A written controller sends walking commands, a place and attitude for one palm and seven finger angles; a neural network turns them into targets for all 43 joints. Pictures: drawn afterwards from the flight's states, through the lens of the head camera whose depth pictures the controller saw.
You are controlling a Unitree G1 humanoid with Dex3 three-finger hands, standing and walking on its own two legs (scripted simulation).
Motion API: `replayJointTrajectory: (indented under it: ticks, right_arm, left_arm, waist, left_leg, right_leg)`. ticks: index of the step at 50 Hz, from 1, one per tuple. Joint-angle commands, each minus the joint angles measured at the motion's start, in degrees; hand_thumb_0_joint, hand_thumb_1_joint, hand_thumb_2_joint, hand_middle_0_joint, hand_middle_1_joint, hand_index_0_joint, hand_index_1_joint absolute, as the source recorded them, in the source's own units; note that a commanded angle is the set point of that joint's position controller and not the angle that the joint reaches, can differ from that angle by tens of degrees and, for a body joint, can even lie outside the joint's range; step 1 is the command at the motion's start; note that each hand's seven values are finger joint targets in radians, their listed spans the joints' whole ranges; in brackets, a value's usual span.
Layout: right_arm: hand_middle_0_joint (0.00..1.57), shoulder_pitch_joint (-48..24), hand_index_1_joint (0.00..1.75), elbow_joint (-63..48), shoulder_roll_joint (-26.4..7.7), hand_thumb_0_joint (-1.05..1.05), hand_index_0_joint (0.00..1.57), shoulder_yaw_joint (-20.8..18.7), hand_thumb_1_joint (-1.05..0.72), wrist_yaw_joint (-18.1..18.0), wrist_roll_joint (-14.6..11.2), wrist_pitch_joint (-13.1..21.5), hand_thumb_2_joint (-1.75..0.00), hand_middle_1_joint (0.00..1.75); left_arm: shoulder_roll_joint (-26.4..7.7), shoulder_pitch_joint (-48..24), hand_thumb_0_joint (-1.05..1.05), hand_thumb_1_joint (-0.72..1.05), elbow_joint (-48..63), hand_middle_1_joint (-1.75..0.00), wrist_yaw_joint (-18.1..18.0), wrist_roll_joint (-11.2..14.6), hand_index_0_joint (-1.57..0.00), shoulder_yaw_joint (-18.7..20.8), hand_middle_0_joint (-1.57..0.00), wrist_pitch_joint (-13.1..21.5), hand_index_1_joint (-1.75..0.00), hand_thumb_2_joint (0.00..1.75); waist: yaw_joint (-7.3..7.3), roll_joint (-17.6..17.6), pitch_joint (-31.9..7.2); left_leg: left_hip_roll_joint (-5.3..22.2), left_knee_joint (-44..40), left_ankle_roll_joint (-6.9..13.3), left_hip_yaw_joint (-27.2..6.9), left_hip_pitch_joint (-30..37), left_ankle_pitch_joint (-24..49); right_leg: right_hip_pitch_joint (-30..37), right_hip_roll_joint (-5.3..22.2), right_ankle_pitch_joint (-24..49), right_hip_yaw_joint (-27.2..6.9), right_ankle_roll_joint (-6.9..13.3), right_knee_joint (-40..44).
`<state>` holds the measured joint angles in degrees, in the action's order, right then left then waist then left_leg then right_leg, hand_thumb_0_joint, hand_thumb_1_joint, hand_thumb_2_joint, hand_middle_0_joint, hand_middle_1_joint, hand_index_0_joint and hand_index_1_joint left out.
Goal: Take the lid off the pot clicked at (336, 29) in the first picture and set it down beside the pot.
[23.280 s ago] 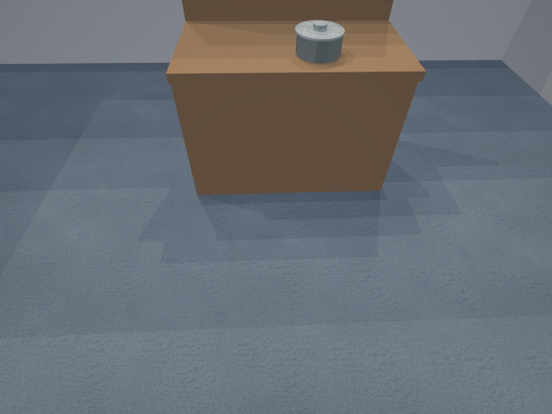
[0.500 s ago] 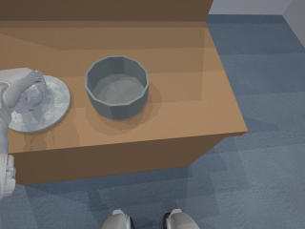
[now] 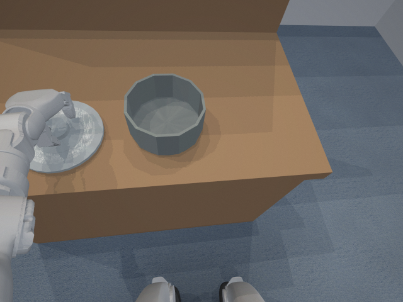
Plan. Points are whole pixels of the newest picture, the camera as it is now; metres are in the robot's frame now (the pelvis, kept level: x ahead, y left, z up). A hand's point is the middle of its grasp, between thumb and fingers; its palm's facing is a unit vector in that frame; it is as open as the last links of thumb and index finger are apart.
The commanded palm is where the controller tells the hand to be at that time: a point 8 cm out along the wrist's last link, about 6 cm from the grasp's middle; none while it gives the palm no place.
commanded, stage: open the fingers wide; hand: left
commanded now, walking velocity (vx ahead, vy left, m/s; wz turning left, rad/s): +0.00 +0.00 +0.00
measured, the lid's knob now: (56, 129) +0.48 +0.30 -0.03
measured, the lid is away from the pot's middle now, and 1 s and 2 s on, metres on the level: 0.24 0.24 0.24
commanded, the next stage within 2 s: raise the empty hand in 0.38 s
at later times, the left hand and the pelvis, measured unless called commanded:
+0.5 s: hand (46, 126) +0.47 +0.30 +0.01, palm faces -0.44 -0.09 -0.89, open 11.0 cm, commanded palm +0.49 +0.28 +0.06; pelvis +0.00 +0.01 +0.00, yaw -1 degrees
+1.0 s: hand (34, 111) +0.47 +0.30 +0.05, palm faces -0.41 -0.09 -0.91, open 11.0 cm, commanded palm +0.49 +0.29 +0.12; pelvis +0.01 +0.01 +0.01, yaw +0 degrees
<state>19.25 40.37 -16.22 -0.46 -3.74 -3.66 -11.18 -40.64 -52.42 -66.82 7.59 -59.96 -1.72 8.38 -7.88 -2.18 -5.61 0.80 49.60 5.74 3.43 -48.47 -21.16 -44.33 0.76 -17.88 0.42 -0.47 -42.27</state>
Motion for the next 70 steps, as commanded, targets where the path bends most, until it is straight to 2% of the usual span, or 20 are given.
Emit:
replayJointTrajectory:
  ticks: [1, 3, 6, 10, 12, 15, 25, 26, 28, 35, 39, 47, 49, 51, 58, 61, 65, 67, 69, 70]
  right_arm:
    - [0.20, 9.26, 0.30, -1.59, -11.50, 0.00, 0.20, -3.59, -0.90, -0.97, 0.42, 0.79, -0.90, 0.30]
    - [0.20, 9.48, 0.30, -1.82, -11.75, 0.00, 0.20, -3.32, -0.90, -1.13, 0.42, 0.84, -0.90, 0.30]
    - [0.20, 9.74, 0.30, -2.20, -11.55, 0.00, 0.20, -3.48, -0.90, -1.16, 0.55, 1.13, -0.90, 0.30]
    - [0.20, 10.07, 0.30, -2.20, -11.65, 0.00, 0.20, -3.33, -0.90, -1.13, 0.50, 1.04, -0.90, 0.30]
    - [0.20, 10.22, 0.30, -1.88, -11.68, 0.00, 0.20, -3.67, -0.90, -1.10, 0.61, 0.98, -0.90, 0.30]
    - [0.20, 10.26, 0.30, -1.86, -11.75, 0.00, 0.20, -3.57, -0.90, -1.06, 0.54, 0.80, -0.90, 0.30]
    - [0.20, 9.97, 0.30, -1.92, -11.49, 0.00, 0.20, -3.87, -0.90, -0.65, 0.75, 0.18, -0.90, 0.30]
    - [0.20, 9.69, 0.30, -1.85, -11.69, 0.00, 0.20, -3.83, -0.90, -0.65, 0.73, 0.14, -0.90, 0.30]
    - [0.20, 9.62, 0.30, -1.64, -11.39, 0.00, 0.20, -4.28, -0.90, -0.32, 0.85, 0.14, -0.90, 0.30]
    - [0.20, 9.36, 0.30, -1.56, -11.70, 0.00, 0.20, -3.74, -0.90, -0.63, -0.03, 1.05, -0.90, 0.30]
    - [0.20, 9.26, 0.30, -1.40, -11.34, 0.00, 0.20, -3.94, -0.90, -0.63, 0.01, 1.59, -0.90, 0.30]
    - [0.20, 8.98, 0.30, -2.10, -11.38, 0.00, 0.20, -3.77, -0.90, -0.52, -0.07, 2.00, -0.90, 0.30]
    - [0.20, 8.56, 0.30, -1.96, -10.95, 0.00, 0.20, -4.16, -0.90, -0.26, -0.05, 2.01, -0.90, 0.30]
    - [0.20, 8.60, 0.30, -2.06, -11.38, 0.00, 0.20, -4.03, -0.90, -0.44, -0.16, 2.19, -0.90, 0.30]
    - [0.20, 7.86, 0.30, -2.17, -11.09, 0.00, 0.20, -4.01, -0.90, -0.15, -0.48, 2.77, -0.90, 0.30]
    - [0.20, 7.42, 0.30, -2.36, -10.82, 0.00, 0.20, -4.21, -0.90, -0.30, -0.36, 3.17, -0.90, 0.30]
    - [0.20, 7.15, 0.30, -2.40, -11.10, 0.00, 0.20, -3.54, -0.90, -0.53, -0.67, 3.41, -0.90, 0.30]
    - [0.20, 6.95, 0.30, -3.01, -10.93, 0.00, 0.20, -3.79, -0.90, -0.75, -0.51, 3.60, -0.90, 0.30]
    - [0.20, 6.41, 0.30, -3.06, -10.30, 0.00, 0.20, -3.97, -0.90, -0.67, -0.48, 3.70, -0.90, 0.30]
    - [0.20, 6.21, 0.30, -2.91, -10.48, 0.00, 0.20, -3.87, -0.90, -0.53, -0.64, 3.78, -0.90, 0.30]
  left_arm:
    - [-15.44, -25.43, 0.00, 0.06, 9.18, -0.92, -2.37, 0.33, -0.36, 3.22, -0.36, -0.37, -0.91, 0.61]
    - [-18.25, -24.94, 0.00, 0.03, 7.71, -0.90, -2.60, 0.23, -0.34, 4.87, -0.34, -0.65, -0.90, 0.60]
    - [-18.24, -25.73, 0.00, 0.01, 9.96, -0.89, -2.51, -0.09, -0.33, 4.95, -0.33, -0.43, -0.89, 0.60]
    - [-17.97, -24.17, 0.00, 0.00, 7.28, -0.88, -2.10, 0.11, -0.34, 4.46, -0.34, -0.84, -0.88, 0.61]
    - [-18.27, -25.70, 0.00, 0.00, 9.95, -0.88, -1.83, 0.04, -0.34, 4.88, -0.34, -0.43, -0.88, 0.62]
    - [-17.33, -24.23, 0.00, 0.00, 7.52, -0.88, -1.57, 0.36, -0.34, 4.31, -0.34, -0.38, -0.88, 0.62]
    - [-18.49, -22.22, 0.00, 0.01, 8.80, -0.89, -2.55, 0.41, -0.33, 6.17, -0.33, 0.04, -0.89, 0.61]
    - [-19.06, -24.31, 0.00, 0.01, 11.22, -0.89, -2.71, 0.44, -0.33, 6.29, -0.33, 0.17, -0.89, 0.61]
    - [-16.73, -26.48, 0.00, 0.01, 13.57, -0.89, -2.83, 0.57, -0.33, 4.61, -0.33, -0.41, -0.89, 0.61]
    - [-16.12, -28.25, 0.00, 0.01, 10.62, -0.89, -1.94, 1.17, -0.33, 2.85, -0.33, -1.93, -0.89, 0.61]
    - [-12.68, -28.63, 0.00, 0.01, 11.04, -0.89, -0.41, 1.79, -0.33, 0.50, -0.33, -1.99, -0.89, 0.61]
    - [-16.24, -26.57, 0.00, 0.01, 10.89, -0.89, 0.12, 2.06, -0.33, 3.34, -0.33, -1.84, -0.89, 0.61]
    - [-11.92, -27.75, 0.00, 0.01, 12.30, -0.89, 0.37, 2.10, -0.33, 0.24, -0.33, -2.16, -0.89, 0.61]
    - [-16.54, -27.86, 0.00, 0.01, 12.68, -0.89, 0.36, 2.25, -0.33, 3.55, -0.33, -1.87, -0.89, 0.61]
    - [-14.26, -26.42, 0.00, 0.01, 11.13, -0.89, 1.41, 3.09, -0.33, 1.86, -0.33, -2.83, -0.89, 0.61]
    - [-14.70, -29.48, 0.00, 0.01, 16.24, -0.89, 1.94, 3.09, -0.33, 1.96, -0.33, -2.40, -0.89, 0.61]
    - [-16.12, -26.28, 0.00, 0.01, 10.80, -0.89, 2.71, 3.58, -0.33, 2.58, -0.33, -3.02, -0.89, 0.61]
    - [-18.70, -29.04, 0.00, 0.01, 16.55, -0.89, 3.02, 2.99, -0.33, 4.28, -0.33, -2.38, -0.89, 0.61]
    - [-14.95, -28.79, 0.00, 0.01, 17.38, -0.89, 3.59, 3.18, -0.33, 1.84, -0.33, -2.28, -0.89, 0.61]
    - [-16.76, -25.91, 0.00, 0.01, 14.00, -0.89, 3.75, 3.60, -0.33, 3.66, -0.33, -2.38, -0.89, 0.61]
  waist:
    - [-1.14, -8.13, -24.77]
    - [-0.99, -6.23, -24.28]
    - [-0.54, -9.16, -27.06]
    - [-1.16, -7.15, -25.27]
    - [-0.75, -9.95, -26.77]
    - [-1.35, -6.82, -24.43]
    - [-0.48, -6.69, -26.37]
    - [-0.26, -8.84, -27.35]
    - [-0.39, -11.20, -27.50]
    - [-0.91, -7.29, -23.81]
    - [-1.12, -8.11, -23.74]
    - [0.48, -6.16, -24.05]
    - [0.05, -8.17, -23.80]
    - [0.73, -7.05, -23.87]
    - [0.85, -5.56, -20.89]
    - [1.24, -8.27, -23.74]
    - [1.21, -2.41, -19.88]
    - [1.82, -5.36, -24.18]
    - [1.42, -7.82, -23.60]
    - [1.88, -6.15, -21.04]
  left_leg:
    - [1.21, -5.79, -3.76, -6.92, 32.34, 24.30]
    - [0.85, -5.62, -3.11, -6.29, 29.89, 21.94]
    - [0.89, -5.79, -3.58, -6.51, 32.08, 24.48]
    - [0.78, -5.81, -3.30, -6.21, 29.85, 22.11]
    - [1.27, -5.73, -4.00, -6.88, 33.07, 25.54]
    - [1.21, -5.89, -3.50, -6.91, 30.78, 22.13]
    - [1.20, -5.65, -4.12, -6.89, 32.41, 26.99]
    - [1.46, -6.12, -4.49, -7.31, 34.12, 28.52]
    - [1.97, -6.71, -5.09, -8.01, 37.03, 28.86]
    - [1.36, -9.06, -3.78, -7.49, 34.35, 20.77]
    - [1.92, -9.33, -4.57, -8.18, 37.86, 24.36]
    - [1.35, -10.81, -4.70, -7.38, 37.67, 28.48]
    - [1.74, -11.37, -5.21, -7.70, 39.81, 29.33]
    - [1.59, -12.09, -5.12, -7.82, 39.82, 28.32]
    - [1.28, -14.06, -4.47, -7.01, 39.35, 26.27]
    - [1.42, -14.59, -4.62, -6.93, 42.55, 29.80]
    - [0.68, -15.73, -3.28, -5.51, 37.41, 24.63]
    - [0.62, -16.10, -3.64, -5.90, 41.09, 28.84]
    - [1.04, -15.92, -4.37, -6.28, 43.88, 32.41]
    - [1.00, -15.75, -3.94, -5.78, 42.17, 31.48]
  right_leg:
    - [-4.25, -4.57, 6.14, 4.40, 3.63, 3.73]
    - [-2.58, -4.68, 6.16, 4.06, 3.41, 3.80]
    - [-2.19, -4.63, 7.28, 4.05, 3.73, 3.60]
    - [-2.17, -4.82, 6.42, 4.07, 3.43, 3.84]
    - [-3.31, -4.59, 6.74, 4.28, 3.64, 3.57]
    - [-3.89, -4.89, 5.20, 4.18, 3.45, 3.99]
    - [-2.08, -4.87, 7.83, 4.07, 3.46, 4.02]
    - [-2.36, -4.67, 8.15, 4.03, 3.66, 4.03]
    - [-3.70, -4.63, 6.92, 4.30, 3.63, 4.67]
    - [-1.22, -4.45, 5.30, 3.89, 3.48, 6.50]
    - [-2.10, -4.30, 5.81, 4.14, 3.42, 7.13]
    - [3.44, -4.11, 9.70, 3.72, 3.48, 8.23]
    - [2.11, -4.13, 9.06, 3.94, 3.42, 8.94]
    - [3.76, -3.99, 9.17, 3.53, 3.57, 9.45]
    - [6.42, -3.82, 9.43, 3.40, 3.38, 11.45]
    - [8.04, -3.50, 11.52, 3.11, 3.62, 11.95]
    - [11.58, -3.55, 11.90, 3.12, 3.26, 12.90]
    - [13.51, -3.42, 14.34, 2.77, 3.48, 13.01]
    - [11.86, -3.56, 14.21, 3.37, 3.35, 13.51]
    - [12.45, -3.45, 14.08, 3.41, 3.35, 13.65]
